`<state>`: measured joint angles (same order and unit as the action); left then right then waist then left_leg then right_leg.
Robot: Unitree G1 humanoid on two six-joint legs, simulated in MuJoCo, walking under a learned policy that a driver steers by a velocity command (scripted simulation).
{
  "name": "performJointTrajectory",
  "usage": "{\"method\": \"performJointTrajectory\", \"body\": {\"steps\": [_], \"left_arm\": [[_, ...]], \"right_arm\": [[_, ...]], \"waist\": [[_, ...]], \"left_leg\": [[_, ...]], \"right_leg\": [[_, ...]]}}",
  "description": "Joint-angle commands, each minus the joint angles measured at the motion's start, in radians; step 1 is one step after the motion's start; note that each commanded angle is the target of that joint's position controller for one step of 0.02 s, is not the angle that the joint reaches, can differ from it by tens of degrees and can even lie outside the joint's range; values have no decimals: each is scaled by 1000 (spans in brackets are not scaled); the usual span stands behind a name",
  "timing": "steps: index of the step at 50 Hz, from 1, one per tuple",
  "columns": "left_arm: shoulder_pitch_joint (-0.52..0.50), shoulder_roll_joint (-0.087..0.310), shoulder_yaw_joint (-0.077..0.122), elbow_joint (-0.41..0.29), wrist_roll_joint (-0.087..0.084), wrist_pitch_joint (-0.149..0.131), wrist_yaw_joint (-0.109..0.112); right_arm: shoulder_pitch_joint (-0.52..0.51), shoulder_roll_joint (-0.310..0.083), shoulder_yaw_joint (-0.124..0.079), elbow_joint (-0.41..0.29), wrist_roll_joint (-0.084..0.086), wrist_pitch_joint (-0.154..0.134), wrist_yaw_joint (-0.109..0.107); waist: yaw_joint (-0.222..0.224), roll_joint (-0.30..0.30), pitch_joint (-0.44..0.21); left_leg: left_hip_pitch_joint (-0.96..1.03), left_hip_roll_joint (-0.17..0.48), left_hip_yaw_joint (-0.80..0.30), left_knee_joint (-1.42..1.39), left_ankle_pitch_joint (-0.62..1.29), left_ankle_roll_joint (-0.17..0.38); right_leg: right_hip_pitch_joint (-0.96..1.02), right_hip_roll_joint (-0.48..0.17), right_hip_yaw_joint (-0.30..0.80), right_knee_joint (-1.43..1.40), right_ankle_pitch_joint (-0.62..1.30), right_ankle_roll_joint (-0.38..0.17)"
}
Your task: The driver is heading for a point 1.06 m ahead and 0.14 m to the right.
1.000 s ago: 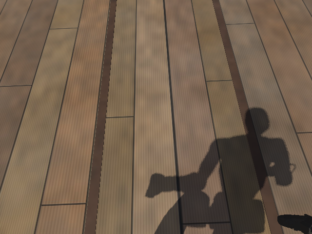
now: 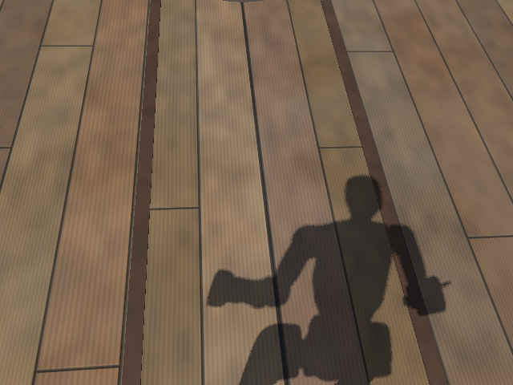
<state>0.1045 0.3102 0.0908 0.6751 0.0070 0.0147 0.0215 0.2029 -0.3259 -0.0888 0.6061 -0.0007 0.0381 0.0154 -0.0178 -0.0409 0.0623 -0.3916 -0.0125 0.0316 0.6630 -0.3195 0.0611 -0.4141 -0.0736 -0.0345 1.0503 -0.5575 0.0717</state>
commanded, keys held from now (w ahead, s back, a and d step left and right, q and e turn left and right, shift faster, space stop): q+shift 0.12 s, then e+shift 0.08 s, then w+e+shift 0.62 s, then w+q+shift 0.18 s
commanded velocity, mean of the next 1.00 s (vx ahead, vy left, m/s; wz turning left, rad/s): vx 0.57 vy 0.00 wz -0.21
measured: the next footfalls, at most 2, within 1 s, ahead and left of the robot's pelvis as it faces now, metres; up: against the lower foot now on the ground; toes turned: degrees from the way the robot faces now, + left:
right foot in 0.62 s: +0.24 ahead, -0.19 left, +0.00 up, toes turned -9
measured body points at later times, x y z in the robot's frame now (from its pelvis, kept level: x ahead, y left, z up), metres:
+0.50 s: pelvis +0.10 -0.03 +0.02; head +0.11 -0.05 +0.47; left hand +0.22 +0.26 -0.07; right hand +0.24 -0.30 -0.09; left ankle +0.02 +0.09 -0.72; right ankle +0.15 -0.17 -0.69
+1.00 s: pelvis +0.45 -0.17 +0.00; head +0.48 -0.21 +0.44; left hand +0.49 +0.10 -0.11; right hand +0.66 -0.45 -0.06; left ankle +0.73 -0.13 -0.68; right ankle +0.20 -0.18 -0.72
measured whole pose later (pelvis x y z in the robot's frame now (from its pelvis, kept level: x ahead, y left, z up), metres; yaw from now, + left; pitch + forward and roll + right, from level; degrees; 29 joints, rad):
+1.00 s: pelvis +0.45 -0.17 +0.00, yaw -17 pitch +3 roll +3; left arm 0.50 0.26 0.01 0.80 -0.02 -0.08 0.02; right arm -0.05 -0.27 -0.02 0.58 0.02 -0.14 0.07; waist 0.10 0.02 0.04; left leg -0.71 -0.02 0.05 0.46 0.19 0.03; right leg 0.23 0.05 0.15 0.17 -0.43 -0.11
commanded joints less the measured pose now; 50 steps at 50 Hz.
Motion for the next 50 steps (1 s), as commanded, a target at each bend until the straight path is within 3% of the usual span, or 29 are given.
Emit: {"method": "performJointTrajectory", "body": {"steps": [1,2,4,7,10,11,13,15,18,21,27,29,30,31,32,33,34,35,36,38,40,41,43,45,47,48,50], "left_arm": [[-102,86,18,-116,1,-31,17],[-85,107,26,-108,8,-30,23],[-48,89,24,-86,8,-31,14],[-11,66,13,-51,-1,-28,7],[9,55,1,-25,-4,-16,1],[22,51,-6,-20,-8,-17,-7],[-4,74,-8,-38,-28,-30,-25],[-38,104,-5,-54,-43,-49,-32],[-28,92,-12,-59,-44,-77,-40],[-9,68,-22,-67,-45,-87,-49],[37,58,-40,-87,-54,-73,-62],[145,66,-35,-53,-53,-68,-59],[278,102,-13,-7,-49,-66,-53],[523,199,33,59,-50,-69,-47],[576,346,59,51,-52,-80,-47],[532,251,28,-9,-47,-98,-54],[490,207,16,-24,-30,-108,-53],[464,190,9,-36,-23,-108,-53],[416,176,2,-48,-22,-103,-52],[338,117,-22,-66,-17,-97,-43],[325,120,-23,-56,-28,-94,-25],[328,114,-25,-44,-30,-92,-14],[330,92,-34,-7,-26,-90,5],[399,91,-36,40,-31,-99,4],[432,87,-40,83,-34,-106,-2],[441,90,-40,101,-30,-106,-3],[452,114,-37,130,-7,-99,3]], "right_arm": [[59,-193,-54,-58,18,-42,-19],[-5,-168,-43,-72,31,-33,-31],[-44,-161,-37,-94,18,-19,-47],[-42,-166,-36,-95,15,-10,-60],[-49,-121,-12,-84,-4,-9,-59],[-20,-100,-2,-66,-5,-12,-53],[21,-142,-4,-42,-4,-28,-32],[32,-164,-5,-25,-12,-52,-25],[55,-159,-4,2,-2,-88,-28],[49,-150,-5,13,7,-112,-20],[24,-161,-22,29,20,-114,0],[-25,-146,-18,27,16,-104,-1],[-45,-128,-11,22,3,-103,-5],[-85,-83,7,-7,-14,-110,-14],[-86,29,42,-85,-24,-139,-12],[-141,-41,38,-105,8,-180,-6],[-169,-90,28,-108,45,-207,8],[-168,-81,35,-95,33,-219,9],[-154,-70,36,-86,9,-225,8],[-135,-83,23,-68,-8,-208,13],[-165,-84,22,-69,-12,-188,15],[-213,-72,27,-82,-14,-184,16],[-275,-5,53,-80,-12,-185,31],[-354,22,63,-95,4,-190,43],[-407,5,56,-111,25,-190,48],[-424,-9,51,-119,32,-191,52],[-407,-45,33,-129,37,-194,59]], "waist": [[-25,114,-160],[5,118,-145],[27,143,-161],[27,131,-182],[2,166,-196],[-13,172,-213],[-53,242,-142],[-69,223,-56],[-74,186,-26],[-68,154,-20],[-31,111,-8],[39,76,-27],[105,50,-81],[220,-75,-161],[176,-398,-173],[193,-259,-205],[177,-132,-157],[152,-2,-135],[110,35,-92],[51,12,-16],[39,12,43],[45,15,66],[68,-27,67],[122,-50,75],[141,-70,93],[141,-77,92],[107,-115,22]], "left_leg": [[365,281,-467,-318,412,215],[315,247,-426,-320,390,181],[259,198,-395,-320,416,166],[272,184,-372,-304,387,158],[221,179,-322,-289,366,151],[208,172,-320,-327,130,153],[184,213,-412,-422,-275,166],[216,269,-474,-467,-383,172],[338,316,-451,-485,-345,161],[381,321,-362,-501,-255,141],[329,314,-164,-508,-169,107],[234,263,-33,-395,-57,71],[143,211,56,-211,186,40],[-52,133,140,206,394,-14],[-477,-54,60,626,-148,-96],[-650,-45,-126,749,-167,-66],[-718,13,-143,764,-101,-34],[-664,52,-140,690,-35,-20],[-595,75,-149,588,25,-26],[-473,85,-150,453,106,-49],[-435,60,-109,312,175,-87],[-401,37,-85,222,239,-105],[-265,4,-4,33,429,-117],[-144,-7,24,-88,580,-96],[-176,-7,33,-183,591,-59],[-201,-13,42,-217,571,-35],[-185,-76,107,-208,467,14]], "right_leg": [[-339,36,145,173,42,-32],[-305,31,149,112,113,-32],[-229,71,136,72,200,-15],[-202,95,124,-68,261,13],[-98,54,96,-148,294,29],[-67,41,75,-177,308,23],[-103,30,42,-213,300,-7],[-202,10,56,-239,275,-50],[-315,-14,79,-256,259,-94],[-332,-33,71,-276,264,-114],[-204,-47,-21,-311,259,-149],[-8,7,-102,-366,300,-176],[192,84,-162,-363,284,-189],[489,81,-32,-391,218,-246],[686,-142,612,-687,-159,-415],[764,-229,900,-868,-304,-442],[755,-261,865,-851,-243,-429],[671,-236,773,-825,-151,-405],[562,-203,690,-815,-53,-399],[407,-122,557,-855,70,-378],[317,-78,460,-877,252,-365],[265,-45,407,-882,352,-351],[179,14,255,-903,478,-304],[157,-10,225,-970,484,-280],[289,-37,196,-969,568,-256],[373,-54,175,-946,685,-238],[543,-74,126,-832,1172,-189]]}}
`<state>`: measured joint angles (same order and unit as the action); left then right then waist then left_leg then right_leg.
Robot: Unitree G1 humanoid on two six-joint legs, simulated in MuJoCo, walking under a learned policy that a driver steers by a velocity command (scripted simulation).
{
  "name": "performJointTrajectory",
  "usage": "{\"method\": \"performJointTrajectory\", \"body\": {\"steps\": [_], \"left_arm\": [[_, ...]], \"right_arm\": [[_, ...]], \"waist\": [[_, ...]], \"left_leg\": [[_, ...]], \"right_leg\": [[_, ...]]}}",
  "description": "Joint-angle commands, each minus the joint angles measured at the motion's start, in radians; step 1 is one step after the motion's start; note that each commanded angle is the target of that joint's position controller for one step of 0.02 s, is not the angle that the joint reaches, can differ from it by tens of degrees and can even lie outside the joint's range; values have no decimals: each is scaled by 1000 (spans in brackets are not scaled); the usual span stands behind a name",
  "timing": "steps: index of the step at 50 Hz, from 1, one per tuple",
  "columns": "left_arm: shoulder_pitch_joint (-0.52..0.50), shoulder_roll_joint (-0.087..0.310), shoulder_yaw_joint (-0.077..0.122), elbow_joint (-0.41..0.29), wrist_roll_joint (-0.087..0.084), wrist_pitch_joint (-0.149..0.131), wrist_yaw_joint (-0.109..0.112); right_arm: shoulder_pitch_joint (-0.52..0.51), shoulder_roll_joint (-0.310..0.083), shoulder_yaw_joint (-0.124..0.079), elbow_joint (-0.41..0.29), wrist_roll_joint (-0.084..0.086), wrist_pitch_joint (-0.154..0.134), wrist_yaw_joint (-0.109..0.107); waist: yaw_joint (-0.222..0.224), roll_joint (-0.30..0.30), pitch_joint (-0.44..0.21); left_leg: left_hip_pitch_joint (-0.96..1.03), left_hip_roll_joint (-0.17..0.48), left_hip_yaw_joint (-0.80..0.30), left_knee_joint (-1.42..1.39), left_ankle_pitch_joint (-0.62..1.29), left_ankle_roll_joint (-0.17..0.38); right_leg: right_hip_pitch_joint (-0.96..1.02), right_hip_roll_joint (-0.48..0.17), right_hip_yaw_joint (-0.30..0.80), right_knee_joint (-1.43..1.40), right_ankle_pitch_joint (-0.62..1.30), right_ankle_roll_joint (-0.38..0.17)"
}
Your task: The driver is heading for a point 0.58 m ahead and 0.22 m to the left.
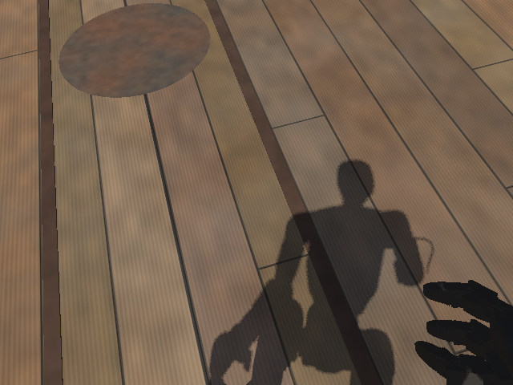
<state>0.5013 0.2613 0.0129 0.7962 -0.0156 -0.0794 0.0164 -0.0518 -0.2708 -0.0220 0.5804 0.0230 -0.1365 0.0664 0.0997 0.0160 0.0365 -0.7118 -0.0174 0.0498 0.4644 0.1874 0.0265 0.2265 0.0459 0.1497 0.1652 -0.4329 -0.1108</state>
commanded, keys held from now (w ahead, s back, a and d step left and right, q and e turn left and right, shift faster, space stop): w+q+shift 0.44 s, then shift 0.56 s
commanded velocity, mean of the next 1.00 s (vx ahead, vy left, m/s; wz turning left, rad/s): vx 0.64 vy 0.00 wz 0.44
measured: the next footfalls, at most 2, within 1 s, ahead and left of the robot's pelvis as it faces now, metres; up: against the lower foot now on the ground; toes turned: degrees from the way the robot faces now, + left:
left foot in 0.08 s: +0.31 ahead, +0.08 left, +0.00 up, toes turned +1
right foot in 0.48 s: +0.77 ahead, -0.07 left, +0.00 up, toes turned +29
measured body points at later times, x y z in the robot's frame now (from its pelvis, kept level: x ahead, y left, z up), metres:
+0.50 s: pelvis +0.52 +0.01 -0.01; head +0.54 +0.02 +0.44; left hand +0.74 +0.30 -0.01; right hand +0.56 -0.27 -0.13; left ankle +0.27 +0.07 -0.71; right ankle +0.72 -0.08 -0.73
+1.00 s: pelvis +0.75 +0.09 +0.01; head +0.76 +0.12 +0.46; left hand +0.67 +0.36 -0.12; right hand +1.05 +0.00 -0.06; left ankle +0.77 +0.21 -0.72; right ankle +0.79 -0.07 -0.68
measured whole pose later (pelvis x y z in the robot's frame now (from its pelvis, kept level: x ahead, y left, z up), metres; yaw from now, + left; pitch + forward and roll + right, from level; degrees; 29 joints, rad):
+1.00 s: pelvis +0.75 +0.09 +0.01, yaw +30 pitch +0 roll -1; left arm 0.26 0.30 0.02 0.82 0.00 -0.01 0.01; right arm 0.06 -0.23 0.01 0.66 -0.02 0.00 0.02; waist 0.04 -0.02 0.05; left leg -0.38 -0.03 -0.03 0.52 -0.14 0.04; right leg -0.36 -0.04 0.02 0.91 -0.55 0.09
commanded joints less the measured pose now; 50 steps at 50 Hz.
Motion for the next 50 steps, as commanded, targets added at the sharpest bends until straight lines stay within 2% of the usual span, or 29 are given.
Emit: {"method": "performJointTrajectory", "body": {"steps": [1,3,4,5,6,7,8,9,10,13,16,18,21,24,25,26,27,28,29,30,33,36,39,41,42,43,44,46,50], "left_arm": [[59,186,47,19,34,2,14],[-35,218,57,3,78,25,25],[-146,225,57,-50,92,28,32],[34,28,9,-80,60,11,13],[-69,147,10,-98,2,-35,-10],[-224,177,20,-154,-32,-67,-20],[-298,160,5,-184,-13,-91,-21],[-337,130,3,-189,12,-104,-25],[-314,111,2,-188,22,-101,-30],[-305,99,0,-205,40,-82,-28],[-507,51,-23,-294,56,-90,-34],[-552,53,-10,-313,39,-89,-33],[-581,119,27,-329,-4,-81,-15],[-312,194,81,-292,7,-85,-4],[-95,249,90,-265,25,-76,3],[-66,331,99,-209,44,-73,-24],[-68,243,96,-214,34,-56,-34],[-122,145,74,-223,37,-40,-27],[-209,122,59,-207,40,-32,-29],[-231,111,53,-189,33,-35,-29],[-271,101,51,-129,22,-39,-27],[-345,197,77,-106,6,-22,-15],[-361,222,78,-83,-8,-22,-17],[-305,187,65,-56,-8,-27,-22],[-283,160,54,-46,4,-31,-27],[-185,118,33,-50,29,-34,-32],[-74,108,20,-15,32,-13,-29],[-107,172,34,-18,-9,37,-18],[-136,130,33,-2,21,84,15]], "right_arm": [[-101,-120,-42,-100,21,-14,7],[276,-189,-76,-2,45,18,-12],[564,-205,-82,68,34,46,-28],[600,-265,-88,110,5,29,-11],[624,-164,-87,114,0,33,-26],[561,-155,-82,107,-21,32,-42],[511,-152,-79,102,-26,29,-40],[456,-132,-70,97,-30,23,-37],[410,-111,-60,87,-39,21,-40],[388,-90,-54,94,6,31,-47],[387,-128,-68,102,23,34,-74],[458,-158,-80,129,27,36,-78],[512,-144,-82,150,42,49,-83],[501,-160,-89,148,2,83,-78],[498,-67,-60,106,-37,87,-79],[731,61,-9,104,12,70,-68],[706,-49,-19,129,30,81,-75],[526,-110,-34,100,28,93,-84],[407,-127,-37,62,7,98,-88],[339,-124,-40,39,-20,98,-87],[277,-41,-18,14,-16,99,-71],[330,-29,-6,42,-16,86,-50],[300,-64,-17,41,-17,97,-42],[267,-117,-37,39,-43,101,-52],[270,-163,-46,38,-50,103,-63],[269,-238,-52,6,-77,105,-73],[265,-154,-18,-3,-76,116,-70],[243,-140,-26,37,-26,132,-52],[70,-138,-26,40,-51,134,-53]], "waist": [[-48,-216,-10],[-252,-227,-196],[-380,-129,-323],[-204,333,-449],[-300,242,-517],[-284,155,-295],[-233,-33,-188],[-170,-114,-82],[-106,-98,-38],[-47,-44,54],[-105,-19,137],[-150,15,89],[-162,50,56],[5,94,-150],[61,-4,-340],[-62,-547,-565],[-24,-376,-567],[12,-259,-383],[-14,-97,-217],[-29,-74,-147],[-77,-79,-38],[-133,-135,-139],[-169,-141,-139],[-160,-73,-118],[-163,-9,-113],[-123,182,-210],[-108,247,-317],[-117,137,-266],[-51,121,-124]], "left_leg": [[200,-98,103,25,-101,72],[549,-107,102,81,-126,118],[946,7,-72,167,-213,161],[1388,292,-709,137,-620,424],[1400,297,-978,-120,-889,401],[1237,272,-869,-162,-808,346],[1031,232,-788,-201,-677,317],[837,181,-706,-230,-550,313],[709,129,-630,-263,-477,317],[495,80,-542,-305,-383,326],[194,-10,-411,-333,-357,257],[115,4,-436,-333,-435,206],[344,25,-493,-218,-440,158],[506,1,-433,249,63,50],[356,-45,-367,609,-129,12],[54,-169,-276,1046,-842,-55],[-44,-52,-287,1131,-757,-64],[-82,-12,-225,1108,-706,-65],[-59,20,-180,1043,-663,-73],[-39,41,-178,959,-663,-69],[96,60,-131,614,-698,-50],[371,39,-111,261,-344,-39],[544,32,-136,117,-114,0],[630,11,-121,69,-72,37],[679,59,-144,29,113,63],[812,289,-366,39,544,174],[858,407,-473,67,749,290],[756,351,-515,-58,57,289],[418,208,-294,-129,-94,182]], "right_leg": [[-48,-216,-70,148,1309,9],[-86,-230,-123,553,1676,36],[-366,-209,-126,919,1443,47],[-921,17,-29,1428,63,165],[-1017,30,48,1443,8,124],[-1086,-25,68,1387,57,97],[-1027,-50,50,1290,87,71],[-970,-62,34,1191,104,58],[-907,-83,38,1128,120,58],[-879,-116,-9,939,107,110],[-663,-78,-95,567,407,152],[-439,-37,-92,458,657,167],[-447,-38,-32,335,596,177],[-213,-58,-77,357,473,109],[73,-246,91,459,574,36],[386,-575,675,351,764,-238],[327,-532,775,272,454,-223],[195,-444,540,269,532,-165],[-25,-392,361,262,774,-135],[-148,-356,276,257,897,-122],[-385,-265,100,160,999,-82],[-475,-253,4,133,923,-80],[-524,-265,0,160,725,-36],[-540,-207,-39,248,657,6],[-567,-147,-80,353,562,44],[-642,-64,-143,588,170,115],[-668,-58,-93,804,-299,163],[-765,-102,-90,882,-244,183],[-559,-112,-115,671,-57,216]]}}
